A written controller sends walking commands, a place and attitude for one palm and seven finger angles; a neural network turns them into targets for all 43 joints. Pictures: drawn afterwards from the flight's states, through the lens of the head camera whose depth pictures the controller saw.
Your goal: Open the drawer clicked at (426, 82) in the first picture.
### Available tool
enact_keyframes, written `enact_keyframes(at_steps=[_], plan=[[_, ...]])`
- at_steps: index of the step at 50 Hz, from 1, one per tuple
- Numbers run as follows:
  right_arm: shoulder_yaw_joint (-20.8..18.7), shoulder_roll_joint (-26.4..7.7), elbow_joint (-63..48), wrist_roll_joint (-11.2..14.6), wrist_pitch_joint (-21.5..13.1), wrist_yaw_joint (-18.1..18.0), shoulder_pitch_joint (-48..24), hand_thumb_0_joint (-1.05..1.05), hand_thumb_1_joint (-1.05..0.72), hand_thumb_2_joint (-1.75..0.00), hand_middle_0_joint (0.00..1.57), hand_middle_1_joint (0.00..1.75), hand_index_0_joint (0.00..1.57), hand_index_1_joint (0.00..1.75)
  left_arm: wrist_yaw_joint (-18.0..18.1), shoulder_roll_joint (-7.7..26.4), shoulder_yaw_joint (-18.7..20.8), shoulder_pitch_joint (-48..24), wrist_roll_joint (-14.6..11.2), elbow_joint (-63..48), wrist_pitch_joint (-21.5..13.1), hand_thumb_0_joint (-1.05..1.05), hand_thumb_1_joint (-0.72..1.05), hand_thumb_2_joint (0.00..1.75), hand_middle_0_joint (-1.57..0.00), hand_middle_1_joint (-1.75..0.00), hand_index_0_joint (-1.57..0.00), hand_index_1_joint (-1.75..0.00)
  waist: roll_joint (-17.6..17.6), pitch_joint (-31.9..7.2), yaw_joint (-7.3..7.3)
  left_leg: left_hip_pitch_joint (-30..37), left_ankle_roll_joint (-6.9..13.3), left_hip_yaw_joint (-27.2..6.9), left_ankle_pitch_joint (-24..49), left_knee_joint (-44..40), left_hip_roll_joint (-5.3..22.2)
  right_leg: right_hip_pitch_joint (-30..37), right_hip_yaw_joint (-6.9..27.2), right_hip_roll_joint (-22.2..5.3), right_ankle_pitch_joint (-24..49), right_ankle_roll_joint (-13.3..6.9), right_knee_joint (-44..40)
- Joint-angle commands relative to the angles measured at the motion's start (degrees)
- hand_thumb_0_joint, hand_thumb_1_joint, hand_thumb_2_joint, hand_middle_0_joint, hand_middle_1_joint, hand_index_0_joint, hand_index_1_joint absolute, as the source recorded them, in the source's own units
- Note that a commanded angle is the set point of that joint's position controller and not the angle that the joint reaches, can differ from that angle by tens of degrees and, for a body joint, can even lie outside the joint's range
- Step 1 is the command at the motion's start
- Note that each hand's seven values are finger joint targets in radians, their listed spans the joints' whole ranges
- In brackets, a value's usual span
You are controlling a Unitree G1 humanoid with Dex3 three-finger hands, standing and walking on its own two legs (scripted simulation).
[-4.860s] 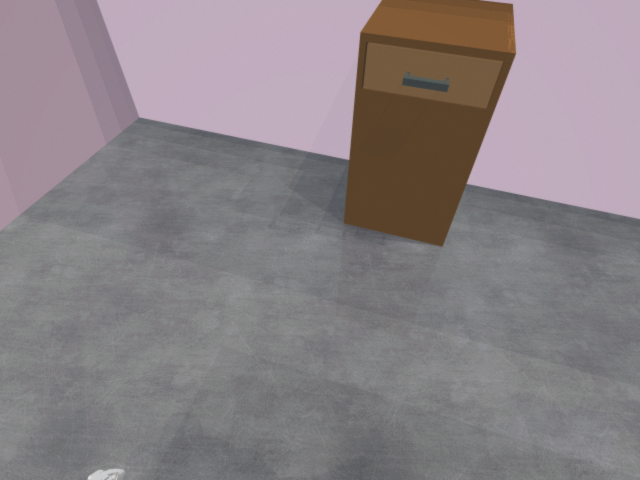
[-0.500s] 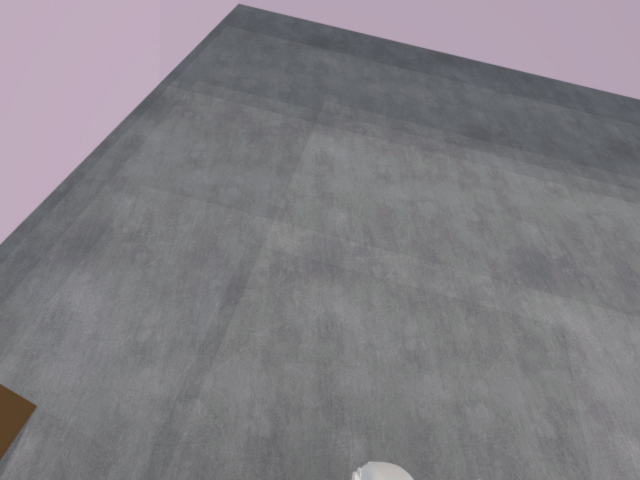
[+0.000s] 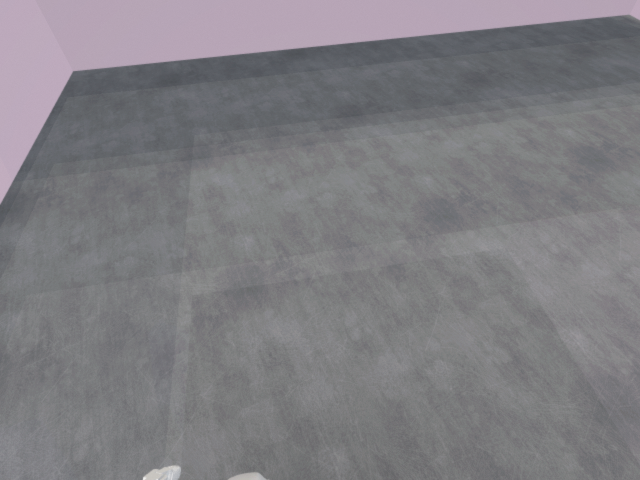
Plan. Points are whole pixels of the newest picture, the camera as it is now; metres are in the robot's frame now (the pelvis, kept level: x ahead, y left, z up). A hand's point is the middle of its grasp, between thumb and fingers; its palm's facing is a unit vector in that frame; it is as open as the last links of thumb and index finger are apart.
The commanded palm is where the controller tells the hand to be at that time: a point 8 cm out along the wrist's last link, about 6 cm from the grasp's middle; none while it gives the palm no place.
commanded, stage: walk to a spot facing it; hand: left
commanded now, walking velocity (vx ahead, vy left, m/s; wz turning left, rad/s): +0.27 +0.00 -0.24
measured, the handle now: out of the picture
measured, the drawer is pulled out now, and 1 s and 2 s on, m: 0.00 0.00 0.00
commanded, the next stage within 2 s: turn to face it in 0.08 s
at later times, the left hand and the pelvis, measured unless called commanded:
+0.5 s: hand (178, 461) +0.19 +0.23 -0.18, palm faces +0.04 -0.98 -0.18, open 7.4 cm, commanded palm none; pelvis +0.14 +0.05 +0.00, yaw -1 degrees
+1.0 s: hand (196, 436) +0.21 +0.20 -0.13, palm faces +0.30 -0.91 -0.30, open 7.4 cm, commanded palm none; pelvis +0.17 -0.02 +0.01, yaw +18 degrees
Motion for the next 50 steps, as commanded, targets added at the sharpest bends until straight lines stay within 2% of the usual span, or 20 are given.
enact_keyframes(at_steps=[1,9,10,12,13,14,15,17,18,21,29,35,38,39,40,41,42,44,45,50], plan=[[-0.48,-2.69,-7.1,-0.2,-3.52,0.53,-6.09,0.0,-0.9,-0.9,0.2,0.3,0.2,0.3,0.66,10.43,2.17,5.59,-0.06,0.05,-2.17,0.0,0.9,0.9,-0.2,-0.3,-0.2,-0.3,-11.14,3.18,2.03,-11.73,-1.51,-0.89,6.38,-2.07,0.03,6.24,11.37,-12.84,31.8,-7.82,-13.51],[0.37,-0.68,-9.25,0.61,-4.75,1.16,-12.75,0.0,-0.9,-0.9,0.2,0.3,0.2,0.3,1.47,10.43,2.07,7.89,0.35,3.37,-2.35,0.0,0.9,0.9,-0.2,-0.3,-0.2,-0.3,-11.85,3.48,2.61,-3.1,1.09,0.2,11.24,-19.65,-3.24,5.42,11.92,-11.47,35.16,-6.72,-11.14],[0.53,-0.72,-8.38,0.64,-4.97,0.89,-11.36,0.0,-0.9,-0.9,0.2,0.3,0.2,0.3,1.61,10.2,1.99,7.81,0.24,4.0,-2.35,0.0,0.9,0.9,-0.2,-0.3,-0.2,-0.3,-11.21,2.34,1.93,0.4,1.92,1.21,11.54,-22.32,-4.87,6.24,10.73,-11.0,40.26,-6.17,-8.75],[0.26,-2.0,-3.72,0.27,-5.44,0.03,0.5,0.0,-0.9,-0.9,0.2,0.3,0.2,0.3,2.14,9.29,1.68,7.22,-0.13,5.31,-2.27,0.0,0.9,0.9,-0.2,-0.3,-0.2,-0.3,-9.35,-3.28,-2.9,15.2,3.21,1.1,20.11,-31.39,-7.16,6.0,7.02,-8.43,43.99,-3.04,3.78],[-0.22,-5.34,-1.49,-0.16,-5.65,-0.54,7.55,0.0,-0.9,-0.9,0.2,0.3,0.2,0.3,2.24,7.59,1.36,9.6,-0.64,5.55,-1.97,0.0,0.9,0.9,-0.2,-0.3,-0.2,-0.3,-1.95,-8.86,-4.52,26.81,4.73,-3.16,32.01,-31.97,-2.86,1.19,4.94,-5.41,32.53,-1.08,14.48],[-1.1,-10.44,-0.91,-0.58,-5.67,-0.95,10.66,0.0,-0.9,-0.9,0.2,0.3,0.2,0.3,2.03,4.19,0.94,15.96,-1.48,6.14,-1.51,0.0,0.9,0.9,-0.2,-0.3,-0.2,-0.3,12.82,-15.38,-3.16,37.7,11.4,-21.21,47.0,-33.12,11.73,-10.56,0.0,1.78,2.22,1.31,29.38],[-0.74,-10.98,-0.92,0.4,-4.82,-1.38,9.42,0.0,-0.9,-0.9,0.2,0.3,0.2,0.3,2.32,3.33,0.15,16.54,-1.15,5.89,-1.45,0.0,0.9,0.9,-0.2,-0.3,-0.2,-0.3,15.74,-15.0,-1.99,32.65,15.19,-28.49,46.75,-40.44,16.27,-11.84,3.68,2.95,-16.3,1.16,39.92],[-0.08,-7.27,-2.74,0.74,-4.6,-1.76,-0.06,0.0,-0.9,-0.9,0.2,0.3,0.2,0.3,2.09,4.09,0.18,9.91,-0.52,5.31,-0.59,0.0,0.9,0.9,-0.2,-0.3,-0.2,-0.3,10.36,-3.77,-0.33,18.85,16.81,-27.78,26.76,-46.39,13.7,-17.26,5.19,-2.25,-11.09,1.81,43.02],[0.53,-4.3,-3.15,0.53,-4.66,-1.7,-2.88,0.0,-0.9,-0.9,0.2,0.3,0.2,0.3,1.61,3.97,0.33,6.97,-0.1,5.07,-0.28,0.0,0.9,0.9,-0.2,-0.3,-0.2,-0.3,6.33,1.19,0.62,11.54,15.44,-24.09,23.1,-47.75,10.23,-16.29,5.32,-4.29,-8.22,2.37,39.85],[0.47,-3.72,-3.99,0.64,-4.46,-1.39,-5.83,0.0,-0.9,-0.9,0.2,0.3,0.2,0.3,1.36,2.57,0.66,9.05,0.02,5.31,1.45,0.0,0.9,0.9,-0.2,-0.3,-0.2,-0.3,4.31,-1.36,3.1,7.37,12.98,-17.31,18.93,-49.18,5.01,-12.0,3.43,-4.27,-3.19,3.38,32.71],[-1.86,-5.3,-5.45,0.27,-2.94,-0.69,-3.64,0.0,-0.9,-0.9,0.2,0.3,0.2,0.3,1.79,3.33,2.35,2.6,0.24,-0.35,2.39,0.0,0.9,0.9,-0.2,-0.3,-0.2,-0.3,2.39,-1.95,1.25,9.29,14.14,-22.79,8.32,-49.59,4.1,-17.67,3.55,-3.67,-0.51,4.92,26.65],[-3.09,-6.9,-6.44,-0.04,-2.23,-0.68,-2.22,0.0,-0.9,-0.9,0.2,0.3,0.2,0.3,2.07,3.34,2.4,-0.34,-0.32,-3.59,1.97,0.0,0.9,0.9,-0.2,-0.3,-0.2,-0.3,4.91,-4.18,0.28,11.88,14.88,-28.37,17.8,-45.47,3.44,-13.17,3.9,-1.19,-3.88,4.38,15.87],[-3.57,-7.06,-7.72,0.18,-1.81,-0.43,-3.99,0.0,-0.9,-0.9,0.2,0.3,0.2,0.3,2.33,4.3,2.49,3.25,-0.72,-3.54,1.61,0.0,0.9,0.9,-0.2,-0.3,-0.2,-0.3,4.55,-5.32,2.02,9.52,12.79,-28.42,20.63,-42.59,0.82,-4.86,3.2,0.07,0.65,3.77,3.67],[-3.56,-6.54,-8.31,0.51,-1.64,-0.26,-5.05,0.0,-0.9,-0.9,0.2,0.3,0.2,0.3,2.52,5.15,2.73,5.62,-0.72,-3.21,1.35,0.0,0.9,0.9,-0.2,-0.3,-0.2,-0.3,3.66,-5.88,3.39,5.36,10.54,-26.93,17.66,-40.28,-1.04,1.85,3.35,-1.03,5.39,3.27,-5.11],[-3.36,-3.88,-8.98,1.01,-1.51,0.11,-4.79,0.0,-0.9,-0.9,0.2,0.3,0.2,0.3,2.85,8.59,3.34,6.93,-0.16,-3.38,0.92,0.0,0.9,0.9,-0.2,-0.3,-0.2,-0.3,-4.46,-6.23,3.89,-2.67,6.78,-21.97,10.21,-32.23,-5.74,9.19,10.98,-9.19,3.31,0.52,-13.35],[-2.79,-0.64,-10.8,1.15,-1.71,0.19,-4.37,0.0,-0.9,-0.9,0.2,0.3,0.2,0.3,3.08,13.77,4.09,5.93,0.74,-4.41,0.6,0.0,0.9,0.9,-0.2,-0.3,-0.2,-0.3,-20.37,-4.42,3.87,-12.36,1.95,-8.58,-4.15,-17.84,-13.9,10.31,26.01,-25.26,4.65,-5.99,-17.57],[-3.44,-4.04,-10.73,0.2,-1.42,0.02,-5.41,0.0,-0.9,-0.9,0.2,0.3,0.2,0.3,3.25,13.25,4.01,2.67,0.09,-5.62,0.51,0.0,0.9,0.9,-0.2,-0.3,-0.2,-0.3,-17.63,-3.98,3.21,-10.45,2.13,-9.5,-8.28,-6.8,-10.87,3.83,23.98,-28.58,12.26,-8.55,-16.24],[-3.27,-2.95,-8.59,0.1,-0.27,0.57,-4.99,0.0,-0.9,-0.9,0.2,0.3,0.2,0.3,3.0,9.42,2.65,-2.79,0.0,-6.47,0.23,0.0,0.9,0.9,-0.2,-0.3,-0.2,-0.3,-8.77,0.41,0.12,-9.09,1.42,-8.89,-1.46,4.93,-8.34,-1.24,13.46,-21.33,21.45,-7.13,-12.39],[-2.99,-2.24,-7.98,0.11,-0.03,0.9,-3.8,0.0,-0.9,-0.9,0.2,0.3,0.2,0.3,2.87,8.26,2.04,-3.42,-0.02,-6.64,-0.02,0.0,0.9,0.9,-0.2,-0.3,-0.2,-0.3,-8.46,0.76,-0.63,-9.15,0.78,-7.89,1.26,6.96,-7.63,-0.8,8.19,-18.97,26.19,-5.92,-10.53],[-2.26,-2.24,-9.06,0.23,0.65,1.26,-8.02,0.0,-0.9,-0.9,0.2,0.3,0.2,0.3,2.7,9.39,2.05,3.02,0.23,-4.88,-0.16,0.0,0.9,0.9,-0.2,-0.3,-0.2,-0.3,-12.06,-0.51,2.25,-8.98,-1.02,-4.92,2.27,3.9,-6.6,5.06,2.38,-18.26,35.05,-5.12,-8.21]])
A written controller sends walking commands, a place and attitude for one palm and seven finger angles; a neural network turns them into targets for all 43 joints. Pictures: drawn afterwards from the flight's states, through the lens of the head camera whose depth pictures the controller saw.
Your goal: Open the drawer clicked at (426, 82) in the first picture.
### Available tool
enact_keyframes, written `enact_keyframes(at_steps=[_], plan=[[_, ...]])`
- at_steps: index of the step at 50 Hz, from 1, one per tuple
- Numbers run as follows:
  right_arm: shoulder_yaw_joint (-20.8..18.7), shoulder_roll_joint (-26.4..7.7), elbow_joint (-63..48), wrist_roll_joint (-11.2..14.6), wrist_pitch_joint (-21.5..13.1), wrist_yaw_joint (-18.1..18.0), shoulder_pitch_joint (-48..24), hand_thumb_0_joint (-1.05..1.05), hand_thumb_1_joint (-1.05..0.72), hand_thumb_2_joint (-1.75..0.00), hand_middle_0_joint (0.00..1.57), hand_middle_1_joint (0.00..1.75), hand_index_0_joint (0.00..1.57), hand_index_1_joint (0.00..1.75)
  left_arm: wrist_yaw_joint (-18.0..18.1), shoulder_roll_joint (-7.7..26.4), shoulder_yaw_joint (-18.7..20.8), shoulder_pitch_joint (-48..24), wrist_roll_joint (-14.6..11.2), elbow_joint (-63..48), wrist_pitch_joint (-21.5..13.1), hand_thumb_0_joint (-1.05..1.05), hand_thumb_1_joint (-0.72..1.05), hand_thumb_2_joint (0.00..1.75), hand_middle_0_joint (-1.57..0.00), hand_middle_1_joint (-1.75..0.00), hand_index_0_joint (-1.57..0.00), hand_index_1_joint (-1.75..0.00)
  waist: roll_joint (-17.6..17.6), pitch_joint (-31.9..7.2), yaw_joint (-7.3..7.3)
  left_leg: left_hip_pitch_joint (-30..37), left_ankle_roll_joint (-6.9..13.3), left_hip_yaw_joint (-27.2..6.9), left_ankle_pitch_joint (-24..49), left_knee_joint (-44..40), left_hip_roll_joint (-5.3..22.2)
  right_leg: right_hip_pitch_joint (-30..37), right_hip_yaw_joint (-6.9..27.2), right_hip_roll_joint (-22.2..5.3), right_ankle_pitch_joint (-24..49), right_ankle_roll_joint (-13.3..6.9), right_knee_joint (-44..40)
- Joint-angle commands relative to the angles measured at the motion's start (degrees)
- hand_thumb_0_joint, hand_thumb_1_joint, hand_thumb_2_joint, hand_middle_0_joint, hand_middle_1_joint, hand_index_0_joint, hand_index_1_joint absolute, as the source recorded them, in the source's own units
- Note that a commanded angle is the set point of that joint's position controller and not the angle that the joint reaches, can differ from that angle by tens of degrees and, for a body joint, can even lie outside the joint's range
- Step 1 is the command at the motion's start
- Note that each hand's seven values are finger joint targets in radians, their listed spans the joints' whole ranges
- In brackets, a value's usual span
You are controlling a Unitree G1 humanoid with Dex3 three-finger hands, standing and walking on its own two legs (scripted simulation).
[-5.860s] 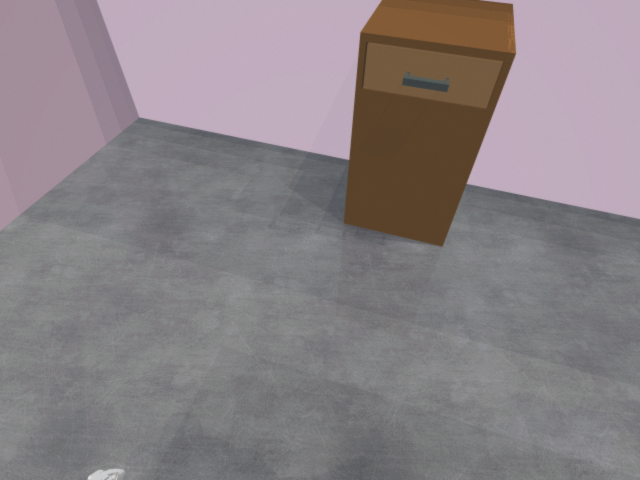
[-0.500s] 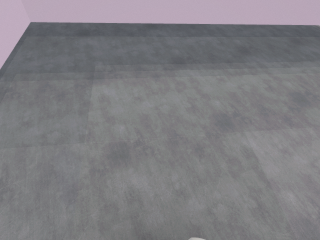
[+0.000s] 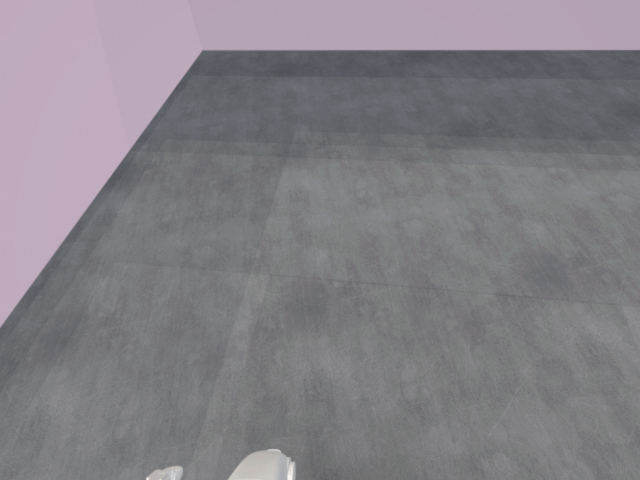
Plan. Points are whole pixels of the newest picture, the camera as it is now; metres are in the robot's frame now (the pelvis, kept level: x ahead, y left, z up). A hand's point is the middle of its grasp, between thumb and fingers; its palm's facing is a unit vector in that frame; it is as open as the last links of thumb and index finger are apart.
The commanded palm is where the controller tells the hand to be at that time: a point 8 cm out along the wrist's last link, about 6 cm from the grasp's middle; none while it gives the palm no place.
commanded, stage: turn to face it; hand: left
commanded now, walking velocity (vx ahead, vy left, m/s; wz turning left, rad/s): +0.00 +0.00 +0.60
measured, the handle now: out of the picture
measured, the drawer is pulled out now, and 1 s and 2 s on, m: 0.00 0.00 0.00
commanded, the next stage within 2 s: none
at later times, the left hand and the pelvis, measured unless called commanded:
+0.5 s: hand out of the picture -0.03 +0.27 -0.17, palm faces +0.36 -0.89 -0.28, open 7.4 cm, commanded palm none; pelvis -0.01 +0.04 -0.01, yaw +18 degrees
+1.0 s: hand out of the picture -0.04 +0.18 -0.14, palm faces +0.57 -0.77 -0.28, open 7.4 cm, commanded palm none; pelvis +0.00 -0.02 +0.00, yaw +37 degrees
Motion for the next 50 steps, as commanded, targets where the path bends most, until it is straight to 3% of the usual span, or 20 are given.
enact_keyframes(at_steps=[1,10,12,13,14,15,16,17,19,21,28,32,34,35,36,37,38,40,41,50], plan=[[0.17,-2.49,-5.08,-0.24,-0.93,0.53,-4.63,0.0,-0.9,-0.9,0.2,0.3,0.2,0.3,0.19,11.03,2.42,4.2,-0.08,-3.22,-1.38,0.0,0.9,0.9,-0.2,-0.3,-0.2,-0.3,-11.75,-2.3,3.02,-3.87,-1.39,1.17,-0.75,-0.3,2.37,8.1,6.44,-14.34,33.04,-4.44,-7.36],[1.86,-2.56,-7.27,0.41,-1.92,0.77,-11.07,0.0,-0.9,-0.9,0.2,0.3,0.2,0.3,-0.06,14.83,3.5,7.06,0.47,-1.65,-0.38,0.0,0.9,0.9,-0.2,-0.3,-0.2,-0.3,-15.6,-4.9,5.26,6.96,0.73,6.42,-3.29,-22.29,1.84,10.46,2.06,-16.96,37.95,-4.46,-2.67],[1.66,-3.45,-7.31,0.36,-2.41,0.6,-8.87,0.0,-0.9,-0.9,0.2,0.3,0.2,0.3,-0.24,15.25,3.82,6.35,0.29,-1.3,-0.16,0.0,0.9,0.9,-0.2,-0.3,-0.2,-0.3,-14.54,-6.26,4.02,12.57,1.56,7.76,1.14,-31.32,1.42,9.41,-0.22,-16.9,36.79,-2.64,1.64],[1.3,-5.03,-6.79,0.08,-2.77,0.5,-5.72,0.0,-0.9,-0.9,0.2,0.3,0.2,0.3,-0.46,15.47,4.01,5.8,-0.16,-1.44,-0.09,0.0,0.9,0.9,-0.2,-0.3,-0.2,-0.3,-12.72,-7.74,1.85,19.37,2.37,7.9,7.9,-38.42,1.21,6.31,-2.66,-16.04,34.88,-0.48,7.48],[0.09,-9.5,-5.88,-0.2,-3.37,0.3,-1.25,0.0,-0.9,-0.9,0.2,0.3,0.2,0.3,-0.83,14.23,3.92,5.83,-0.58,-2.29,-0.03,0.0,0.9,0.9,-0.2,-0.3,-0.2,-0.3,-3.6,-11.27,-0.72,32.48,5.37,0.89,20.71,-42.58,7.19,-4.23,-3.97,-13.7,24.94,2.74,18.86],[-1.71,-16.34,-5.38,-0.13,-3.73,-0.02,2.82,0.0,-0.9,-0.9,0.2,0.3,0.2,0.3,-1.45,10.18,2.85,4.2,-0.91,-5.09,-0.09,0.0,0.9,0.9,-0.2,-0.3,-0.2,-0.3,16.0,-12.51,-2.94,41.58,14.12,-20.44,48.3,-42.36,23.81,-22.6,-3.71,-5.09,-17.2,7.43,32.57],[-1.59,-16.85,-4.14,0.7,-3.28,-0.25,5.26,0.0,-0.9,-0.9,0.2,0.3,0.2,0.3,-0.94,10.89,2.44,1.23,-0.27,-6.76,0.81,0.0,0.9,0.9,-0.2,-0.3,-0.2,-0.3,9.88,-12.51,-3.19,38.71,17.84,-19.46,52.17,-41.81,27.3,-24.7,2.83,-4.76,-21.39,7.16,38.01],[-1.32,-15.61,-4.28,0.64,-3.53,-0.98,3.91,0.0,-0.9,-0.9,0.2,0.3,0.2,0.3,-0.44,10.1,2.56,-0.39,-0.39,-6.17,1.17,0.0,0.9,0.9,-0.2,-0.3,-0.2,-0.3,12.05,-12.43,-2.86,36.14,17.23,-18.46,48.31,-41.48,23.99,-24.86,5.96,-4.7,-18.71,7.33,39.73],[-0.25,-11.4,-6.08,0.11,-3.55,-1.35,-3.09,0.0,-0.9,-0.9,0.2,0.3,0.2,0.3,-1.02,10.76,3.12,-1.4,-0.46,-4.95,1.2,0.0,0.9,0.9,-0.2,-0.3,-0.2,-0.3,8.76,-4.85,-0.4,25.62,14.14,-12.54,38.18,-43.62,17.36,-22.63,7.18,-4.37,-11.08,7.52,40.11],[0.29,-10.15,-7.27,0.13,-3.85,-1.1,-6.62,0.0,-0.9,-0.9,0.2,0.3,0.2,0.3,-1.49,10.52,3.22,1.87,-0.34,-3.62,1.47,0.0,0.9,0.9,-0.2,-0.3,-0.2,-0.3,7.68,-4.26,1.87,22.38,12.15,-9.41,32.24,-45.12,13.45,-19.49,6.68,-3.29,-6.4,7.63,37.98],[-0.7,-10.68,-6.76,-0.17,-3.44,-0.77,-3.23,0.0,-0.9,-0.9,0.2,0.3,0.2,0.3,-1.15,9.42,2.83,-1.88,-0.55,-5.95,1.33,0.0,0.9,0.9,-0.2,-0.3,-0.2,-0.3,6.18,-4.59,0.16,22.48,13.89,-16.08,24.9,-45.78,13.14,-16.9,7.22,-0.56,-7.58,7.74,25.33],[-1.2,-10.77,-7.5,-0.36,-2.91,-0.62,-4.93,0.0,-0.9,-0.9,0.2,0.3,0.2,0.3,-0.92,9.03,2.56,0.31,-0.95,-6.63,0.74,0.0,0.9,0.9,-0.2,-0.3,-0.2,-0.3,7.65,-4.91,1.43,17.57,13.07,-19.07,25.96,-42.93,11.61,-7.71,6.12,2.37,-6.6,6.75,12.78],[-1.35,-10.08,-8.13,-0.03,-2.72,-0.58,-6.11,0.0,-0.9,-0.9,0.2,0.3,0.2,0.3,-0.72,9.57,2.91,4.33,-1.06,-5.86,0.13,0.0,0.9,0.9,-0.2,-0.3,-0.2,-0.3,6.05,-5.78,3.73,11.82,10.79,-19.16,22.43,-39.01,9.14,1.79,5.49,2.7,1.49,6.29,0.93],[-1.11,-7.67,-8.47,0.41,-2.8,-0.38,-5.48,0.0,-0.9,-0.9,0.2,0.3,0.2,0.3,-0.41,12.02,3.47,6.67,-0.65,-5.7,-0.53,0.0,0.9,0.9,-0.2,-0.3,-0.2,-0.3,-0.42,-7.47,4.89,6.02,7.63,-16.57,15.13,-32.5,5.43,9.49,10.3,-2.44,3.55,4.99,-8.38],[-0.25,-2.84,-9.72,0.75,-2.88,-0.12,-3.65,0.0,-0.9,-0.9,0.2,0.3,0.2,0.3,0.11,18.09,4.6,7.22,0.47,-6.05,-1.16,0.0,0.9,0.9,-0.2,-0.3,-0.2,-0.3,-19.78,-8.03,4.97,-4.89,1.93,-4.22,-6.51,-17.33,-4.18,14.81,28.43,-20.06,6.64,-1.34,-14.1],[-0.9,-5.64,-9.79,0.01,-2.52,-0.29,-4.34,0.0,-0.9,-0.9,0.2,0.3,0.2,0.3,0.27,18.65,4.37,5.61,-0.12,-6.86,-0.78,0.0,0.9,0.9,-0.2,-0.3,-0.2,-0.3,-18.14,-7.67,5.05,-3.19,1.72,-5.16,-12.91,-5.63,-1.9,6.76,29.04,-26.05,9.79,-6.13,-14.02],[-1.16,-5.88,-8.92,-0.19,-1.91,-0.12,-5.34,0.0,-0.9,-0.9,0.2,0.3,0.2,0.3,0.35,16.42,4.16,2.67,-0.19,-7.29,-0.74,0.0,0.9,0.9,-0.2,-0.3,-0.2,-0.3,-16.26,-5.25,3.98,-2.16,2.04,-6.16,-10.43,1.25,-0.6,1.69,26.48,-22.58,8.0,-6.42,-13.76],[-0.99,-5.01,-6.1,-0.34,-1.27,0.7,-2.65,0.0,-0.9,-0.9,0.2,0.3,0.2,0.3,0.1,12.49,2.67,-3.28,-0.22,-8.19,-0.85,0.0,0.9,0.9,-0.2,-0.3,-0.2,-0.3,-10.81,-1.43,0.75,-2.12,0.88,-3.9,-1.87,7.44,1.23,-1.04,14.53,-15.96,9.82,-4.21,-11.64],[-0.75,-4.43,-5.25,-0.34,-1.09,0.96,-1.41,0.0,-0.9,-0.9,0.2,0.3,0.2,0.3,0.12,11.51,2.28,-3.89,-0.17,-8.19,-1.02,0.0,0.9,0.9,-0.2,-0.3,-0.2,-0.3,-11.32,-1.29,0.34,-1.7,0.33,-2.77,0.23,7.84,1.52,-1.14,10.86,-14.54,11.7,-3.48,-11.14],[0.55,-2.95,-5.4,0.18,-0.92,1.2,-7.07,0.0,-0.9,-0.9,0.2,0.3,0.2,0.3,0.15,14.31,3.05,3.53,0.37,-4.07,-0.5,0.0,0.9,0.9,-0.2,-0.3,-0.2,-0.3,-13.36,-2.25,4.34,3.1,-0.59,3.12,-3.7,-10.87,2.63,5.09,4.71,-17.22,17.87,-5.0,-9.82]])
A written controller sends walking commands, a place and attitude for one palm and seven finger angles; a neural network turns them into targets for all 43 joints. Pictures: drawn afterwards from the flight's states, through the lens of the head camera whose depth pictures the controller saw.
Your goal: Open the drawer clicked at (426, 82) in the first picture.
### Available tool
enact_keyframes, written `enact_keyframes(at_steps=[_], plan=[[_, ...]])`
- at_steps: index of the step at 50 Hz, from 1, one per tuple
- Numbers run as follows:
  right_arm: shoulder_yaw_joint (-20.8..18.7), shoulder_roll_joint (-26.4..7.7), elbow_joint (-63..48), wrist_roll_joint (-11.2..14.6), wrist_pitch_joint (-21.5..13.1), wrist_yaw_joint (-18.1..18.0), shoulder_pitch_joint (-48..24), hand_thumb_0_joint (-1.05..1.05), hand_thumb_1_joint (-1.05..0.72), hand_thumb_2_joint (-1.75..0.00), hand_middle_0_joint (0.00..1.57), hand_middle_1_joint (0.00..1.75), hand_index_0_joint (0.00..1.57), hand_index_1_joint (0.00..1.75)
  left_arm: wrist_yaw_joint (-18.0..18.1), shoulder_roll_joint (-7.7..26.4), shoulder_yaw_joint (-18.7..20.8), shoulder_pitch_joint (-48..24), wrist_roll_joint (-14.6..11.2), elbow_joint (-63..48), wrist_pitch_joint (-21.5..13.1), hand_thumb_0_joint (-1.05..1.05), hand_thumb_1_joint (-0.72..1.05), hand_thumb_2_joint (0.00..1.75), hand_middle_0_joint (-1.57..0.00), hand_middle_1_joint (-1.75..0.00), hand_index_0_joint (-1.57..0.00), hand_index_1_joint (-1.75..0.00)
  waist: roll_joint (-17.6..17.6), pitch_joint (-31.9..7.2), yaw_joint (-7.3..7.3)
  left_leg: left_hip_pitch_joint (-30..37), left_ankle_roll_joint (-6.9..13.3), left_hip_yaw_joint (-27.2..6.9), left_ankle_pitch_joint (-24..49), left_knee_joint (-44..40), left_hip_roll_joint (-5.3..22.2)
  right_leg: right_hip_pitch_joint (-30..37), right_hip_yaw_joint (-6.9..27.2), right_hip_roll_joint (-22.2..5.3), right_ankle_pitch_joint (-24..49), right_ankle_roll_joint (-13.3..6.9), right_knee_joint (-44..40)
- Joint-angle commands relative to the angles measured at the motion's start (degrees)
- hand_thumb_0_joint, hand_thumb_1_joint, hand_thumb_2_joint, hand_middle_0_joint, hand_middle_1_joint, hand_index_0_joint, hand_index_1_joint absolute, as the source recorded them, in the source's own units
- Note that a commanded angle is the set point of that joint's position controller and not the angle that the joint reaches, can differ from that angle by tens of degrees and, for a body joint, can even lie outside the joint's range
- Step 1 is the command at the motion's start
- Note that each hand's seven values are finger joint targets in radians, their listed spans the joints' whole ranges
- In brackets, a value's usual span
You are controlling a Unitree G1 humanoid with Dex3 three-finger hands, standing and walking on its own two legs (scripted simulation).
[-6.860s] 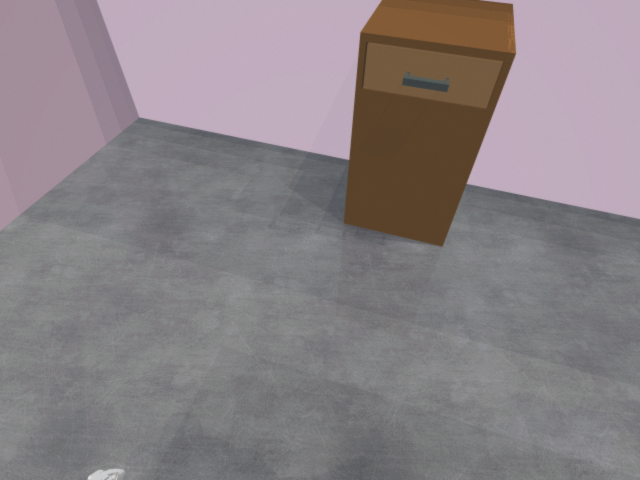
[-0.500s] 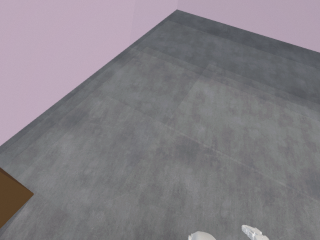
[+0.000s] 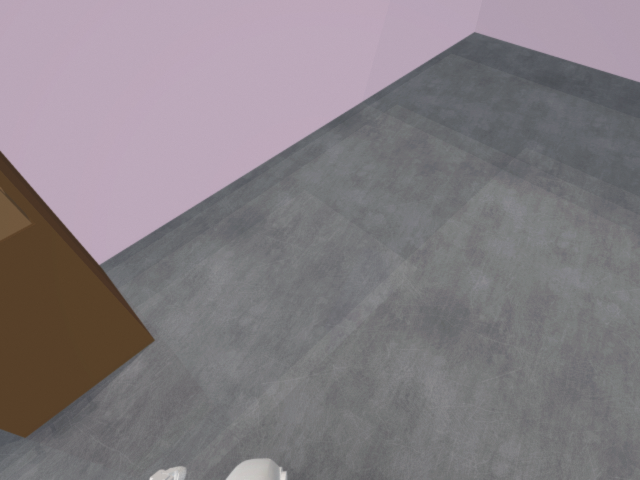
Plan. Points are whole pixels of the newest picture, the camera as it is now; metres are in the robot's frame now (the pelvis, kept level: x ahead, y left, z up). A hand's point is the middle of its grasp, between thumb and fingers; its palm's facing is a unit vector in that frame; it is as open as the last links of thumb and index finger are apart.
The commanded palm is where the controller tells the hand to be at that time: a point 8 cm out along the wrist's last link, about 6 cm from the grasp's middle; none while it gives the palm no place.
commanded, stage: turn to face it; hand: left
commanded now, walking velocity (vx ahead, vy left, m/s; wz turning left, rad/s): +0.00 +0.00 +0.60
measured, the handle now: out of the picture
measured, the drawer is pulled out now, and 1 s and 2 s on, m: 0.00 0.00 0.00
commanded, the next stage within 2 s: take the last steps up to it in 1.06 s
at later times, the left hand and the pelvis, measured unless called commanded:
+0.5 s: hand out of the picture +0.01 +0.27 -0.16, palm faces +0.31 -0.91 -0.28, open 7.4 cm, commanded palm none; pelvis -0.01 +0.03 +0.00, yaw +17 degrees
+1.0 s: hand out of the picture -0.10 +0.19 -0.17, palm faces +0.56 -0.78 -0.26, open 7.4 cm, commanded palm none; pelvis -0.02 +0.01 -0.01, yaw +33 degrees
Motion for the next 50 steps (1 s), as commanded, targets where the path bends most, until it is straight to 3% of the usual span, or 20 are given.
enact_keyframes(at_steps=[1,4,7,8,9,10,11,13,15,23,28,29,30,31,32,34,36,45,47,50], plan=[[0.07,-2.46,-6.34,0.13,-2.53,0.23,-6.63,0.0,-0.9,-0.9,0.2,0.3,0.2,0.3,0.61,14.54,4.34,2.9,0.06,-2.5,-0.9,0.0,0.9,0.9,-0.2,-0.3,-0.2,-0.3,-12.84,-4.69,3.75,-1.44,0.3,2.81,-2.47,-8.2,0.29,7.11,8.46,-14.02,17.44,-6.13,-10.43],[0.55,-2.17,-6.83,0.43,-3.33,0.0,-6.53,0.0,-0.9,-0.9,0.2,0.3,0.2,0.3,0.49,15.43,4.95,3.18,0.23,-1.68,-0.55,0.0,0.9,0.9,-0.2,-0.3,-0.2,-0.3,-13.91,-6.22,4.09,3.21,1.33,4.65,-3.68,-16.64,0.07,7.06,7.36,-15.37,21.25,-6.02,-7.08],[0.23,-4.15,-5.86,0.24,-4.37,-0.27,-0.87,0.0,-0.9,-0.9,0.2,0.3,0.2,0.3,0.04,14.75,5.21,2.68,-0.54,-1.05,0.03,0.0,0.9,0.9,-0.2,-0.3,-0.2,-0.3,-8.86,-9.63,0.83,14.92,2.64,4.71,9.36,-34.86,-0.07,3.52,2.23,-13.2,19.56,-1.08,4.22],[-0.99,-9.1,-5.61,-0.05,-4.98,-0.49,1.78,0.0,-0.9,-0.9,0.2,0.3,0.2,0.3,-0.28,12.48,5.0,3.88,-1.02,-2.11,0.4,0.0,0.9,0.9,-0.2,-0.3,-0.2,-0.3,2.86,-11.69,-0.7,25.2,6.34,-6.32,19.97,-39.55,7.83,-7.85,0.27,-8.66,7.94,2.75,14.96],[-2.41,-15.24,-5.43,-0.13,-5.01,-0.93,4.84,0.0,-0.9,-0.9,0.2,0.3,0.2,0.3,-0.74,8.64,3.74,0.76,-1.11,-5.12,0.58,0.0,0.9,0.9,-0.2,-0.3,-0.2,-0.3,18.51,-9.85,-2.9,28.78,14.16,-23.78,41.6,-40.95,21.82,-23.17,1.13,-1.23,-22.64,6.89,26.67],[-2.36,-15.15,-3.69,-0.14,-4.77,-1.3,7.43,0.0,-0.9,-0.9,0.2,0.3,0.2,0.3,-0.42,10.17,3.49,-3.51,-0.45,-6.29,1.18,0.0,0.9,0.9,-0.2,-0.3,-0.2,-0.3,12.27,-9.82,-4.35,25.21,17.43,-22.91,36.66,-40.49,23.1,-23.06,7.28,-0.95,-22.13,5.94,33.66],[-2.13,-13.83,-3.93,-0.31,-4.88,-2.03,5.45,0.0,-0.9,-0.9,0.2,0.3,0.2,0.3,-0.26,8.88,3.9,-5.23,-0.61,-5.56,1.3,0.0,0.9,0.9,-0.2,-0.3,-0.2,-0.3,14.65,-8.38,-3.56,22.26,16.37,-21.63,31.94,-40.67,19.32,-24.38,9.94,-0.63,-18.38,5.87,36.39],[-0.87,-10.04,-6.04,-0.3,-5.04,-2.39,-2.25,0.0,-0.9,-0.9,0.2,0.3,0.2,0.3,-0.95,10.07,4.29,-3.1,-0.69,-3.42,1.16,0.0,0.9,0.9,-0.2,-0.3,-0.2,-0.3,10.51,-4.96,-0.31,17.14,13.68,-15.09,26.18,-41.54,13.66,-22.54,11.2,-0.55,-9.56,6.03,37.64],[-0.38,-9.12,-6.86,-0.18,-5.28,-2.31,-4.07,0.0,-0.9,-0.9,0.2,0.3,0.2,0.3,-1.07,10.29,4.29,-0.83,-0.65,-2.01,1.2,0.0,0.9,0.9,-0.2,-0.3,-0.2,-0.3,7.73,-4.27,0.77,15.78,12.62,-12.48,27.59,-41.78,10.96,-19.76,10.78,0.35,-6.65,6.4,35.89],[-1.27,-10.22,-6.43,-0.44,-4.64,-2.07,-0.93,0.0,-0.9,-0.9,0.2,0.3,0.2,0.3,-0.54,8.93,3.64,-4.0,-1.16,-4.64,0.75,0.0,0.9,0.9,-0.2,-0.3,-0.2,-0.3,7.73,-6.13,-0.98,18.47,14.78,-19.65,29.17,-39.93,10.5,-14.95,11.24,4.06,-9.96,6.37,20.72],[-1.72,-9.42,-7.9,-0.15,-4.07,-1.82,-4.47,0.0,-0.9,-0.9,0.2,0.3,0.2,0.3,-0.06,9.43,3.77,3.22,-1.55,-3.77,-0.41,0.0,0.9,0.9,-0.2,-0.3,-0.2,-0.3,6.77,-8.3,2.73,9.54,11.7,-21.41,28.27,-33.35,6.59,2.17,10.02,6.4,-0.17,5.3,-1.56],[-1.5,-7.33,-8.42,0.31,-4.12,-1.59,-4.17,0.0,-0.9,-0.9,0.2,0.3,0.2,0.3,0.25,11.85,4.27,5.8,-1.16,-3.52,-1.05,0.0,0.9,0.9,-0.2,-0.3,-0.2,-0.3,0.33,-9.5,4.0,3.37,8.47,-18.83,19.7,-27.78,2.86,10.15,13.96,1.81,3.46,4.3,-10.27],[-0.78,-2.82,-9.54,0.72,-4.21,-1.26,-2.83,0.0,-0.9,-0.9,0.2,0.3,0.2,0.3,0.74,17.56,5.41,6.47,-0.03,-3.65,-1.6,0.0,0.9,0.9,-0.2,-0.3,-0.2,-0.3,-17.99,-8.86,4.02,-8.8,3.03,-6.98,-2.56,-13.93,-6.54,15.77,31.52,-15.21,5.85,-1.85,-15.45],[-1.33,-4.77,-10.3,-0.12,-4.0,-1.31,-3.7,0.0,-0.9,-0.9,0.2,0.3,0.2,0.3,0.61,18.68,4.86,5.41,-0.38,-4.7,-0.99,0.0,0.9,0.9,-0.2,-0.3,-0.2,-0.3,-15.53,-7.8,4.02,-8.2,2.65,-6.59,-11.35,-2.12,-5.7,7.6,32.87,-21.25,9.27,-6.87,-14.88],[-1.69,-5.33,-9.62,-0.25,-3.14,-1.26,-4.4,0.0,-0.9,-0.9,0.2,0.3,0.2,0.3,1.06,16.48,5.19,2.9,-0.61,-4.99,-1.15,0.0,0.9,0.9,-0.2,-0.3,-0.2,-0.3,-16.68,-6.92,3.15,-7.48,3.0,-8.01,-9.67,4.71,-4.0,3.46,31.94,-19.37,7.6,-7.35,-15.36],[-1.5,-4.89,-6.69,-0.53,-2.62,-0.41,-2.86,0.0,-0.9,-0.9,0.2,0.3,0.2,0.3,0.62,12.43,3.66,-2.41,-0.68,-5.8,-1.34,0.0,0.9,0.9,-0.2,-0.3,-0.2,-0.3,-9.86,-2.02,0.37,-7.62,1.94,-6.08,-0.73,11.4,-2.0,0.29,21.04,-11.9,8.43,-5.17,-13.45],[-1.03,-3.92,-5.35,-0.45,-2.41,-0.06,-1.0,0.0,-0.9,-0.9,0.2,0.3,0.2,0.3,0.62,11.14,3.13,-2.36,-0.58,-5.65,-1.73,0.0,0.9,0.9,-0.2,-0.3,-0.2,-0.3,-10.98,-2.8,0.03,-7.07,0.95,-4.17,2.71,11.58,-1.49,1.87,14.72,-9.65,13.39,-4.28,-12.24],[1.1,-1.43,-5.58,0.35,-2.94,-0.53,-8.58,0.0,-0.9,-0.9,0.2,0.3,0.2,0.3,0.67,13.97,3.92,7.49,0.12,0.02,-1.39,0.0,0.9,0.9,-0.2,-0.3,-0.2,-0.3,-12.9,-4.97,4.71,-0.54,0.79,1.77,-3.31,-10.22,-1.4,9.79,10.37,-11.96,33.34,-6.7,-7.63],[1.53,-1.07,-5.25,0.65,-3.37,-0.73,-8.23,0.0,-0.9,-0.9,0.2,0.3,0.2,0.3,0.65,14.43,4.21,7.56,0.21,1.01,-1.2,0.0,0.9,0.9,-0.2,-0.3,-0.2,-0.3,-14.38,-6.17,4.88,2.79,1.52,2.96,-3.97,-15.69,-1.75,10.45,10.1,-12.35,35.45,-6.68,-6.08],[1.68,-1.71,-3.79,0.52,-4.22,-1.16,-3.39,0.0,-0.9,-0.9,0.2,0.3,0.2,0.3,0.59,14.69,4.39,5.21,-0.2,1.67,-0.8,0.0,0.9,0.9,-0.2,-0.3,-0.2,-0.3,-13.39,-7.55,1.85,12.36,2.62,4.42,5.85,-30.25,-2.19,6.9,6.88,-10.88,30.7,-3.37,-1.26]])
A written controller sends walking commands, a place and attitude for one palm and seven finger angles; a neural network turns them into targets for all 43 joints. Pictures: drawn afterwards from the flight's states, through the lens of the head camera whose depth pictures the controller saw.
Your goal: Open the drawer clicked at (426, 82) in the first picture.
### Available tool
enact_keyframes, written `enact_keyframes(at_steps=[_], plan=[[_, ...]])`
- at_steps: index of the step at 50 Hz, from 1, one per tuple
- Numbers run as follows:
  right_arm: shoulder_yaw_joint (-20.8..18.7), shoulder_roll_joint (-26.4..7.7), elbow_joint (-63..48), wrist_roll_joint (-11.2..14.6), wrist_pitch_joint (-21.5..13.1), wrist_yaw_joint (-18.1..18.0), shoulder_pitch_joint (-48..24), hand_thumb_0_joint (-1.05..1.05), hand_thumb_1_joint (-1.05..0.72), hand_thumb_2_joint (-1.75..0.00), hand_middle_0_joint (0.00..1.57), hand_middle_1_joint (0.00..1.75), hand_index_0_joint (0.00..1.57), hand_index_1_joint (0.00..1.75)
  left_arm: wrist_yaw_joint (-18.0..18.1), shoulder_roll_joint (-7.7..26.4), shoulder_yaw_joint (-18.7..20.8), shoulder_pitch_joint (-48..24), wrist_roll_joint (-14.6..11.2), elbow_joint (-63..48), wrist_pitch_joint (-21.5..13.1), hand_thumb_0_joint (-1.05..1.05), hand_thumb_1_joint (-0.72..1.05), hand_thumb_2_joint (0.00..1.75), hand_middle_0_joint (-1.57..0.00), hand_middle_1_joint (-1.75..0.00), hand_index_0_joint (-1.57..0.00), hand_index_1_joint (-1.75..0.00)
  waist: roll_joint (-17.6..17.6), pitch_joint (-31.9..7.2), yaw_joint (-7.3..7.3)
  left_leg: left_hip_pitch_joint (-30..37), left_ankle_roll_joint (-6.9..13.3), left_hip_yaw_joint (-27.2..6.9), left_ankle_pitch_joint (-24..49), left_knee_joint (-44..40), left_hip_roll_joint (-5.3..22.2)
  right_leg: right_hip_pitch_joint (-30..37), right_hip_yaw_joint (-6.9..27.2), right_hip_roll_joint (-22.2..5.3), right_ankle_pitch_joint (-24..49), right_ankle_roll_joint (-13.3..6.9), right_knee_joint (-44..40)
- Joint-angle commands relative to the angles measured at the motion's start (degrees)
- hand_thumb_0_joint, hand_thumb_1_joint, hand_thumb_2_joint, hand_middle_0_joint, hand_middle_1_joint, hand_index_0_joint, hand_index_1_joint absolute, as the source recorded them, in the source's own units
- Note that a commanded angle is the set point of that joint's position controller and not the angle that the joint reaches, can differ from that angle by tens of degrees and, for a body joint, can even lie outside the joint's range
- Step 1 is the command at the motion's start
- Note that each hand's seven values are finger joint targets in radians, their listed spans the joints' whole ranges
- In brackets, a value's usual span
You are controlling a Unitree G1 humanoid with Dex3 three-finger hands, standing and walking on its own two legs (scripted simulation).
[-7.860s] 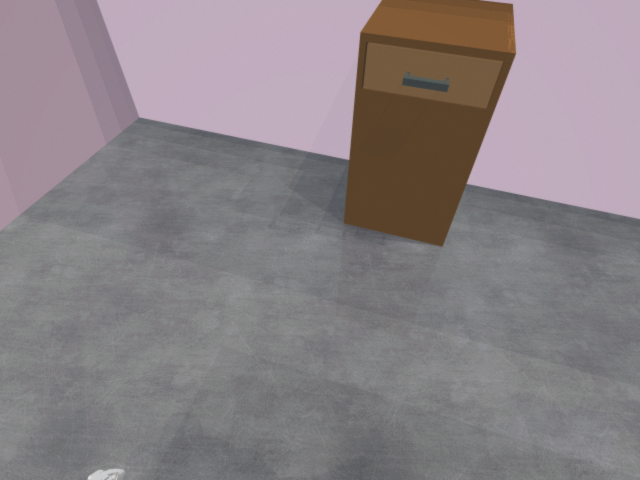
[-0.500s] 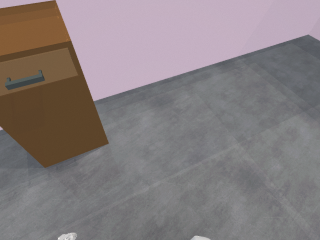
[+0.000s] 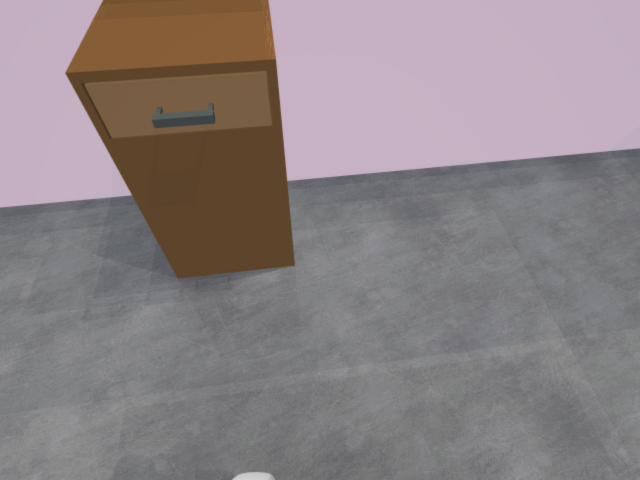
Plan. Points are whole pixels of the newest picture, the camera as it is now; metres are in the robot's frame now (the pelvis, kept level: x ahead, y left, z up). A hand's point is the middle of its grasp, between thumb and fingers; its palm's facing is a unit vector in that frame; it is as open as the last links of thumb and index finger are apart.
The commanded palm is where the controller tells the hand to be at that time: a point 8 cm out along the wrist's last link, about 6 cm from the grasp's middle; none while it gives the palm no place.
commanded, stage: turn to face it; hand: left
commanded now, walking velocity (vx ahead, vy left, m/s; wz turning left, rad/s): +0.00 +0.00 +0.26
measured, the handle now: (184, 113) +0.83 +0.39 -0.06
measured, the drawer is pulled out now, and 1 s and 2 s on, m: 0.00 0.00 0.00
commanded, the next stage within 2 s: take the last steps up to it in 0.06 s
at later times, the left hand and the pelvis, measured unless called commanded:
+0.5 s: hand out of the picture +0.06 +0.21 -0.16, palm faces +0.07 -0.98 -0.20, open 7.4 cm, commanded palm none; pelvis +0.02 +0.02 +0.01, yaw +4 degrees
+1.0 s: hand out of the picture +0.01 +0.15 -0.16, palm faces +0.27 -0.95 -0.13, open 7.4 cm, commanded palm none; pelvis +0.15 +0.04 +0.00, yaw +8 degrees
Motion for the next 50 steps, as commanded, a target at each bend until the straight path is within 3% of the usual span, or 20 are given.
enact_keyframes(at_steps=[1,2,3,5,7,10,16,20,23,25,26,27,28,29,30,32,35,46,48,50], plan=[[-0.48,-4.67,-3.37,-0.39,-3.62,-0.19,3.68,0.0,-0.9,-0.9,0.2,0.3,0.2,0.3,0.49,12.03,3.62,0.49,-1.11,-1.89,-0.37,0.0,0.9,0.9,-0.2,-0.3,-0.2,-0.3,-6.76,-9.28,-2.82,12.71,2.07,1.52,16.35,-22.23,0.89,2.28,5.74,-9.02,27.79,-2.55,3.11],[-1.65,-10.22,-3.46,-0.85,-4.22,-0.31,5.69,0.0,-0.9,-0.9,0.2,0.3,0.2,0.3,0.24,8.78,3.26,1.71,-1.47,-2.94,-0.02,0.0,0.9,0.9,-0.2,-0.3,-0.2,-0.3,9.11,-11.62,-3.58,22.16,6.24,-13.11,31.41,-24.56,12.97,-9.65,2.68,-2.74,7.19,1.31,14.27],[-2.28,-13.84,-3.16,-0.61,-3.77,-0.71,7.65,0.0,-0.9,-0.9,0.2,0.3,0.2,0.3,0.15,5.79,1.83,0.9,-1.31,-4.67,0.35,0.0,0.9,0.9,-0.2,-0.3,-0.2,-0.3,18.5,-10.5,-4.05,21.96,13.38,-21.41,51.31,-23.95,22.78,-17.61,5.37,0.91,-19.77,3.49,22.42],[-1.8,-11.31,-2.45,-0.95,-3.63,-2.02,5.61,0.0,-0.9,-0.9,0.2,0.3,0.2,0.3,0.61,6.77,2.12,-3.77,-1.22,-3.25,1.46,0.0,0.9,0.9,-0.2,-0.3,-0.2,-0.3,15.23,-6.88,-4.43,14.4,14.79,-18.31,41.71,-24.8,19.18,-17.52,11.43,1.2,-16.16,2.89,30.67],[-0.64,-7.9,-3.53,-0.85,-3.92,-2.18,1.06,0.0,-0.9,-0.9,0.2,0.3,0.2,0.3,-0.24,7.04,2.3,-2.51,-1.06,-1.19,1.24,0.0,0.9,0.9,-0.2,-0.3,-0.2,-0.3,8.88,-3.82,-2.02,10.97,12.89,-13.14,38.71,-25.42,14.97,-16.77,11.66,1.04,-8.66,3.0,32.33],[-0.23,-6.43,-2.73,-0.56,-4.92,-2.18,2.62,0.0,-0.9,-0.9,0.2,0.3,0.2,0.3,-0.54,5.89,1.84,0.49,-1.0,0.91,0.98,0.0,0.9,0.9,-0.2,-0.3,-0.2,-0.3,8.04,-6.56,-1.63,14.56,11.93,-9.8,36.41,-26.69,12.56,-15.45,10.83,1.88,-4.7,3.71,31.0],[-0.66,-5.52,-0.02,-0.91,-5.84,-2.06,9.27,0.0,-0.9,-0.9,0.2,0.3,0.2,0.3,-1.55,4.45,1.04,-3.45,-0.36,-0.04,0.16,0.0,0.9,0.9,-0.2,-0.3,-0.2,-0.3,7.43,-1.42,-3.61,13.8,14.13,-15.93,8.19,-33.14,13.85,-18.5,9.92,2.12,-5.2,3.11,23.0],[-0.93,-5.07,1.32,-1.23,-6.23,-2.19,11.51,0.0,-0.9,-0.9,0.2,0.3,0.2,0.3,-2.07,3.05,0.74,-6.05,-0.31,-0.76,-0.65,0.0,0.9,0.9,-0.2,-0.3,-0.2,-0.3,8.54,-0.34,-4.29,11.99,14.11,-17.07,2.32,-33.87,13.57,-14.98,8.9,2.68,-5.84,2.32,13.05],[-0.75,-4.91,2.63,-1.33,-6.29,-2.19,11.64,0.0,-0.9,-0.9,0.2,0.3,0.2,0.3,-2.19,2.35,0.77,-5.04,-0.46,0.0,-1.26,0.0,0.9,0.9,-0.2,-0.3,-0.2,-0.3,8.61,0.09,-3.33,8.26,13.46,-17.19,1.32,-32.6,12.93,-8.33,7.84,4.37,-5.08,1.58,5.77],[-0.42,-4.44,3.19,-1.15,-6.18,-2.19,10.41,0.0,-0.9,-0.9,0.2,0.3,0.2,0.3,-2.15,2.04,0.94,0.5,-0.47,2.43,-1.66,0.0,0.9,0.9,-0.2,-0.3,-0.2,-0.3,7.18,-0.48,-0.42,3.05,11.27,-14.3,-1.74,-28.44,10.37,1.69,6.21,5.91,0.66,1.43,-2.19],[-0.2,-3.04,3.63,-0.89,-6.25,-2.16,10.47,0.0,-0.9,-0.9,0.2,0.3,0.2,0.3,-1.87,3.07,1.25,3.58,-0.37,4.01,-2.11,0.0,0.9,0.9,-0.2,-0.3,-0.2,-0.3,3.59,-0.52,0.88,-1.59,9.51,-12.37,-3.44,-23.51,7.61,8.63,7.74,4.97,2.03,1.02,-7.16],[0.25,-0.54,3.43,-0.48,-6.5,-1.93,10.56,0.0,-0.9,-0.9,0.2,0.3,0.2,0.3,-1.38,6.23,2.06,7.75,-0.03,5.37,-2.78,0.0,0.9,0.9,-0.2,-0.3,-0.2,-0.3,-4.04,-1.59,2.95,-10.56,7.1,-7.44,-4.94,-13.0,3.15,17.23,16.79,-1.96,-6.82,-1.08,-12.57],[0.88,2.16,1.12,-0.36,-6.65,-1.61,8.63,0.0,-0.9,-0.9,0.2,0.3,0.2,0.3,-0.84,10.72,3.13,12.62,0.08,6.25,-2.77,0.0,0.9,0.9,-0.2,-0.3,-0.2,-0.3,-16.67,0.15,5.14,-20.57,4.55,0.39,-8.33,1.32,-2.61,19.29,34.83,-14.96,-18.26,-6.58,-22.09],[-0.06,-1.91,0.01,-1.16,-6.04,-1.18,5.72,0.0,-0.9,-0.9,0.2,0.3,0.2,0.3,-0.45,11.6,3.29,14.5,-0.89,6.39,-2.95,0.0,0.9,0.9,-0.2,-0.3,-0.2,-0.3,-15.33,1.37,6.05,-21.13,4.82,-3.63,-7.19,10.57,0.19,11.46,42.77,-18.46,-29.21,-9.7,-27.74],[-0.66,-1.78,0.32,-1.3,-5.83,-0.74,4.38,0.0,-0.9,-0.9,0.2,0.3,0.2,0.3,-0.23,9.76,3.0,11.45,-0.9,6.34,-3.21,0.0,0.9,0.9,-0.2,-0.3,-0.2,-0.3,-12.17,4.76,4.16,-22.01,4.93,-4.51,-2.08,16.06,1.69,6.67,42.17,-17.71,-30.71,-10.19,-29.33],[-1.06,-0.18,3.12,-1.45,-5.28,-0.18,8.76,0.0,-0.9,-0.9,0.2,0.3,0.2,0.3,0.08,4.98,2.13,5.05,-0.76,5.11,-3.68,0.0,0.9,0.9,-0.2,-0.3,-0.2,-0.3,-3.88,5.3,-0.37,-19.44,3.92,-4.13,6.0,18.61,4.25,2.85,28.78,-13.6,-18.85,-7.71,-26.83],[-0.55,2.59,4.81,-1.58,-4.88,0.05,11.99,0.0,-0.9,-0.9,0.2,0.3,0.2,0.3,-0.05,1.87,0.89,6.99,-0.99,6.23,-4.81,0.0,0.9,0.9,-0.2,-0.3,-0.2,-0.3,-6.31,3.5,-1.4,-17.08,2.27,-1.86,13.49,17.83,4.47,3.71,16.35,-7.66,0.59,-5.44,-25.0],[0.47,4.58,0.46,-0.79,-6.08,1.26,-1.98,0.0,-0.9,-0.9,0.2,0.3,0.2,0.3,0.51,2.67,0.58,15.09,-0.52,11.78,-5.58,0.0,0.9,0.9,-0.2,-0.3,-0.2,-0.3,-8.41,4.59,1.19,-14.17,2.72,3.76,15.35,-1.62,4.15,8.76,10.83,-7.94,23.32,-7.18,-20.27],[0.43,4.1,0.06,-0.68,-6.5,1.19,-2.46,0.0,-0.9,-0.9,0.2,0.3,0.2,0.3,0.6,3.19,0.89,14.94,-0.33,12.23,-5.13,0.0,0.9,0.9,-0.2,-0.3,-0.2,-0.3,-9.34,4.18,0.94,-9.93,3.87,3.9,12.9,-4.34,3.66,8.5,11.29,-8.88,23.23,-7.2,-18.37],[0.18,2.66,1.42,-0.9,-7.15,0.54,2.86,0.0,-0.9,-0.9,0.2,0.3,0.2,0.3,0.55,4.01,1.39,13.18,-0.44,12.04,-4.81,0.0,0.9,0.9,-0.2,-0.3,-0.2,-0.3,-7.77,1.38,-2.21,-0.31,4.82,5.84,12.07,-9.8,1.35,7.54,9.02,-7.8,28.96,-6.34,-10.37]])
